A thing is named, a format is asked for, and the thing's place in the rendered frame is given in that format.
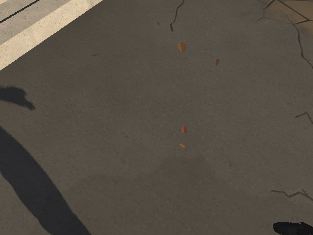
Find robot right hand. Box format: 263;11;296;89
273;222;313;235

